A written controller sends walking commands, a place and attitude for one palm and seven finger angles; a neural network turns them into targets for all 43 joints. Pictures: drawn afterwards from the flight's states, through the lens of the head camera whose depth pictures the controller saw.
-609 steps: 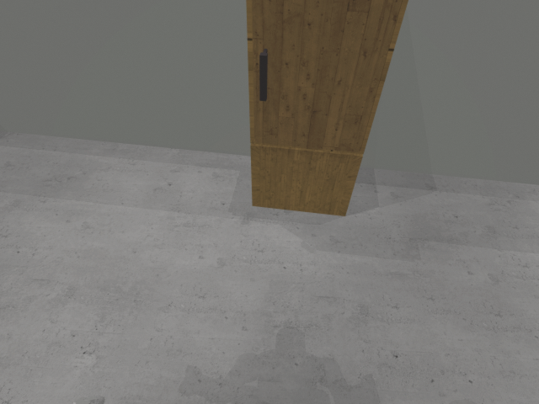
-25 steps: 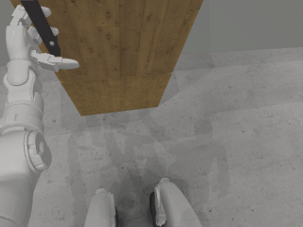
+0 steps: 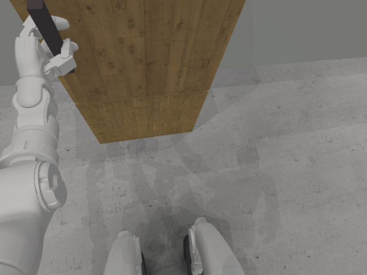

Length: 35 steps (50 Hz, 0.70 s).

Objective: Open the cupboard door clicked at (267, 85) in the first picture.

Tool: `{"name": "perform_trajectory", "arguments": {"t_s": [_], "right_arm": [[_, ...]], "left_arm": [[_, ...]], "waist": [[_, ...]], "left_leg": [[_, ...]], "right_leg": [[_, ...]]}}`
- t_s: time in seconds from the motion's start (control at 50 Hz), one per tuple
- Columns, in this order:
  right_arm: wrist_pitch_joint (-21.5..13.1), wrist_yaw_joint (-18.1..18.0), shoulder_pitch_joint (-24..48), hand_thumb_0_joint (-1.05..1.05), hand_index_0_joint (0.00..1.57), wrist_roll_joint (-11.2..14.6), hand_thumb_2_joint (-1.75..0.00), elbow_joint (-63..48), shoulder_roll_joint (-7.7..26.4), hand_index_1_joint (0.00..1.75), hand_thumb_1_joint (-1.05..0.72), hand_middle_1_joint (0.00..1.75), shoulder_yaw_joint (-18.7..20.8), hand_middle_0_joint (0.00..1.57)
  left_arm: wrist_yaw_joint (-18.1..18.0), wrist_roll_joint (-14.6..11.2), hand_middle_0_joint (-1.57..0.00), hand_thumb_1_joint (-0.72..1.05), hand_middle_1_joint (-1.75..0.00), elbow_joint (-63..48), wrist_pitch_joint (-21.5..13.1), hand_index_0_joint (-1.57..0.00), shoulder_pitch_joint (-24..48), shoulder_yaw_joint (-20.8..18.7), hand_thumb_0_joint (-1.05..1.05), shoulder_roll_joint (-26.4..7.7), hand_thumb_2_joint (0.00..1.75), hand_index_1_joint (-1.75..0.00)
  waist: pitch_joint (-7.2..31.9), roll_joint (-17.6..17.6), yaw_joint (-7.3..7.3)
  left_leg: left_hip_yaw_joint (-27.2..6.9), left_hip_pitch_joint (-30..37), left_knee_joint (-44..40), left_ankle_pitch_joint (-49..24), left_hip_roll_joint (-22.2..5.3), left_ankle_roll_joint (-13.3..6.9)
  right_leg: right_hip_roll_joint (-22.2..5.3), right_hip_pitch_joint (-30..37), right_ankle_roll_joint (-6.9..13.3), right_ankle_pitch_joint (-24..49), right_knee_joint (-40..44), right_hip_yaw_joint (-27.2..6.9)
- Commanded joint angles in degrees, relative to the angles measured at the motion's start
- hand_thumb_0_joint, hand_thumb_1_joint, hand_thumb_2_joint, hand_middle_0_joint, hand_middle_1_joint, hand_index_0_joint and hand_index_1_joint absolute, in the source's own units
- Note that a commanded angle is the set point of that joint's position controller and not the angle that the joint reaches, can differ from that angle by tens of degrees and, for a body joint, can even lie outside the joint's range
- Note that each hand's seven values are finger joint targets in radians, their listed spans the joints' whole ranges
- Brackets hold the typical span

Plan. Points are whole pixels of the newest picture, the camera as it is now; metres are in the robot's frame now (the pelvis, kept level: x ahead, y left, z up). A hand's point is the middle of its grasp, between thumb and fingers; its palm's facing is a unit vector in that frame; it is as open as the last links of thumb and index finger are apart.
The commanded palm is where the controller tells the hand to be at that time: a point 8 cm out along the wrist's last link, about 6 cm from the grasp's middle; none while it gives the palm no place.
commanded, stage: close the thumb around the handle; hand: left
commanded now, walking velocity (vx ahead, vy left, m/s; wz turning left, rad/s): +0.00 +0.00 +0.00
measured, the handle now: (55, 34) +0.60 +0.19 +0.07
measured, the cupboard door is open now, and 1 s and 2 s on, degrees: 0 30 40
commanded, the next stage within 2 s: pull the door open along its arc in 0.06 s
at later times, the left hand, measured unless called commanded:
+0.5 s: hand (72, 74) +0.51 +0.16 +0.06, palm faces +0.07 -1.00 -0.02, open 5.9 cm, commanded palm +0.45 +0.20 +0.06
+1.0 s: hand (125, 135) +0.38 +0.07 +0.06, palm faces +0.46 -0.89 +0.01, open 6.1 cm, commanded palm +0.31 +0.09 +0.06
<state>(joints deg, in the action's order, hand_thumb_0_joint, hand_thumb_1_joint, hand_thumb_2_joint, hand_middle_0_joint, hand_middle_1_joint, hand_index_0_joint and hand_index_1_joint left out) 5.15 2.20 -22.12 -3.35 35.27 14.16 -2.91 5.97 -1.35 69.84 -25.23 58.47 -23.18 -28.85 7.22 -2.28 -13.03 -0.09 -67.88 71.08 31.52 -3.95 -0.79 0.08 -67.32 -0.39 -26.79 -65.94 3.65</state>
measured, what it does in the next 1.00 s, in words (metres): stands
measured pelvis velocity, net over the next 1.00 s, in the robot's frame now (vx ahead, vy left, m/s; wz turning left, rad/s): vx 0.01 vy -0.02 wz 0.06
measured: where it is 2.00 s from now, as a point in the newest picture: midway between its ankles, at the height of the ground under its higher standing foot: outside the picture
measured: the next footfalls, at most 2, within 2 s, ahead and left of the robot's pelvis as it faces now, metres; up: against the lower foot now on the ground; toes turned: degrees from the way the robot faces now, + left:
none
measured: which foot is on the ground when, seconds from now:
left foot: down 0.00-1.00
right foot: down 0.00-1.00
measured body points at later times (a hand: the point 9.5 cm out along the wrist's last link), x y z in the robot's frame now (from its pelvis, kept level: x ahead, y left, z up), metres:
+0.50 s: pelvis +0.01 -0.01 +0.01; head +0.16 +0.01 +0.44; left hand +0.50 +0.21 +0.06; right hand +0.02 -0.26 -0.10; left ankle +0.01 +0.11 -0.63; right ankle +0.03 -0.13 -0.63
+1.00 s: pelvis +0.01 -0.02 +0.02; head +0.10 -0.02 +0.47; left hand +0.35 +0.11 +0.06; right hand +0.18 -0.24 -0.09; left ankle +0.01 +0.11 -0.63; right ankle +0.03 -0.13 -0.63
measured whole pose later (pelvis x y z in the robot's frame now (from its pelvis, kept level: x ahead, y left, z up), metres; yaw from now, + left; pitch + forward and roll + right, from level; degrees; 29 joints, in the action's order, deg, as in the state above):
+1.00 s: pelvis +0.01 -0.02 +0.02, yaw +3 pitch +19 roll +0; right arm 0.9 4.0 -10.7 -6.5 34.1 9.5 1.2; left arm -37.8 7.7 29.7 -24.2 15.0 3.8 7.5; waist 10.0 -0.8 -1.6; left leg -0.4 -53.3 64.1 30.1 -2.2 1.3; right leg -1.4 -54.1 1.5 -28.4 -63.2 4.0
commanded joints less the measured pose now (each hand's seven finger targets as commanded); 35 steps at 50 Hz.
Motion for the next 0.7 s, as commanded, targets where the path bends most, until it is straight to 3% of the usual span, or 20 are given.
{"name": "perform_trajectory", "arguments": {"t_s": [0.0,0.12,0.14,0.16,0.22,0.34,0.48,0.54,0.56,0.62,0.64,0.68], "right_arm": [[-0.53,-0.93,-11.79,0.00,0.20,0.11,-0.90,-1.63,11.33,0.30,-0.90,0.30,4.21,0.20],[-0.58,-0.91,-11.73,0.00,0.20,0.12,-0.90,-1.52,11.22,0.30,-0.90,0.30,4.43,0.20],[-0.50,-0.96,-11.61,0.00,0.20,0.15,-0.90,-1.53,11.36,0.30,-0.90,0.30,4.48,0.20],[-0.54,-0.94,-11.49,0.00,0.20,0.13,-0.90,-1.42,11.29,0.30,-0.90,0.30,4.39,0.20],[-0.55,-0.86,-11.36,0.00,0.20,0.22,-0.90,-1.98,11.12,0.30,-0.90,0.30,4.63,0.20],[-0.21,-0.34,-10.05,0.00,0.20,0.93,-0.90,-3.63,10.48,0.30,-0.90,0.30,5.22,0.20],[-0.66,0.17,-6.82,0.00,0.20,2.48,-0.90,-6.09,9.20,0.30,-0.90,0.30,6.21,0.20],[-1.39,0.33,-5.27,0.00,0.20,2.76,-0.90,-6.70,8.62,0.30,-0.90,0.30,6.64,0.20],[-1.93,0.38,-4.18,0.00,0.20,2.49,-0.90,-7.06,7.65,0.30,-0.90,0.30,6.68,0.20],[-3.21,1.21,-2.37,0.00,0.20,1.35,-0.90,-7.00,6.76,0.30,-0.90,0.30,6.69,0.20],[-3.40,1.44,-1.55,0.00,0.20,0.87,-0.90,-7.33,6.33,0.30,-0.90,0.30,6.69,0.20],[-3.80,1.88,-0.50,0.00,0.20,-0.09,-0.90,-7.24,5.78,0.30,-0.90,0.30,6.91,0.20]], "left_arm": [[0.22,0.18,-0.40,0.90,-1.35,-11.82,-4.03,-0.40,25.67,-0.97,0.00,-13.15,0.90,-1.35],[0.50,0.05,-0.40,0.90,-1.35,-13.80,-4.42,-0.40,26.34,-0.12,0.00,-12.11,0.90,-1.35],[0.48,0.14,-0.40,0.90,-1.35,-12.54,-4.28,-0.40,23.94,-1.24,0.00,-13.14,0.90,-1.35],[0.42,-0.03,-0.40,0.90,-1.35,-13.11,-4.16,-0.40,26.30,0.14,0.00,-11.98,0.90,-1.35],[0.67,-0.39,-0.40,0.90,-1.35,-14.90,-4.69,-0.40,22.35,-0.52,0.00,-11.82,0.90,-1.35],[1.22,-2.51,-0.40,0.90,-1.35,-19.60,-4.87,-0.40,11.41,0.16,0.00,-7.97,0.90,-1.35],[1.02,-5.45,-0.40,0.90,-1.35,-29.00,-4.44,-0.40,-7.76,4.22,0.00,0.66,0.90,-1.35],[-0.05,-5.98,-0.40,0.90,-1.35,-35.36,-5.24,-0.40,-14.18,6.71,0.00,4.40,0.90,-1.35],[-5.04,-8.67,-0.40,0.90,-1.35,-38.11,-5.27,-0.40,-15.49,3.28,0.00,7.16,0.90,-1.35],[-15.33,-6.34,-0.40,0.90,-1.35,-41.76,-5.26,-0.40,-21.93,7.54,0.00,14.14,0.90,-1.35],[-19.59,-5.80,-0.40,0.90,-1.35,-43.47,-5.24,-0.40,-22.88,7.54,0.00,16.33,0.90,-1.35],[-26.00,-2.33,-0.40,0.90,-1.35,-46.06,-5.34,-0.40,-24.16,11.36,0.00,20.58,0.90,-1.35]], "waist": [[30.84,-7.48,-0.82],[33.01,-9.46,-0.67],[32.73,-9.17,0.23],[31.73,-9.07,-1.14],[34.41,-9.58,0.93],[34.53,-6.54,3.37],[30.40,-1.19,6.48],[29.43,-2.20,7.50],[28.11,-2.50,9.53],[25.52,0.16,9.50],[24.90,0.21,10.19],[25.01,0.84,9.84]], "left_leg": [[-3.31,22.57,-6.78,-25.45,2.34,-0.66],[-3.48,25.29,-6.53,-27.16,2.22,-0.43],[-3.50,25.20,-6.70,-27.30,2.20,-0.22],[-3.42,24.88,-6.61,-27.02,2.13,-0.41],[-3.04,25.85,-6.94,-28.37,2.33,-0.26],[-1.78,26.00,-8.66,-30.08,2.70,-0.25],[0.30,24.17,-12.08,-28.74,3.48,-0.31],[0.53,26.58,-12.78,-30.97,3.23,-0.03],[1.01,26.03,-13.29,-31.06,3.22,0.45],[1.03,25.71,-13.73,-30.36,3.09,1.03],[1.25,24.99,-13.99,-29.63,3.23,1.29],[1.21,25.39,-13.77,-29.36,3.22,1.45]], "right_leg": [[2.53,15.45,1.30,18.80,6.23,-1.20],[2.43,14.62,1.30,19.39,6.13,-1.08],[2.40,14.84,1.46,19.17,6.09,-0.94],[2.45,14.31,1.23,19.42,6.34,-1.07],[2.40,16.99,1.47,21.17,6.13,-1.25],[2.53,22.51,1.34,25.36,7.06,-1.29],[2.34,29.43,1.23,28.58,9.14,-1.43],[2.07,29.00,1.28,29.38,9.07,-1.28],[2.03,29.01,1.23,28.69,9.27,-0.60],[1.96,28.27,1.11,27.70,9.07,0.04],[1.73,28.84,1.24,27.25,9.00,0.11],[1.46,28.81,1.36,27.11,8.63,0.13]]}}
